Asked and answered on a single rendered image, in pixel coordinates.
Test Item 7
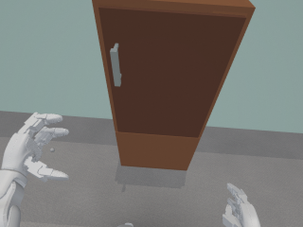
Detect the right robot hand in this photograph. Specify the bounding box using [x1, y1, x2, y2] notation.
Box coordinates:
[223, 183, 260, 227]

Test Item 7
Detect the left robot hand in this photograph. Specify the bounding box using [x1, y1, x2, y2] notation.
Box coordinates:
[1, 112, 69, 183]

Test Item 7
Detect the cupboard door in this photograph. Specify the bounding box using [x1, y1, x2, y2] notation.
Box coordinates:
[98, 6, 246, 138]

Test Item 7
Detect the left robot forearm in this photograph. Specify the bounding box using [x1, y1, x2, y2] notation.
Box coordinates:
[0, 169, 28, 227]

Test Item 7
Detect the handle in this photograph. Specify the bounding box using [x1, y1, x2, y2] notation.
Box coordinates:
[110, 43, 122, 87]

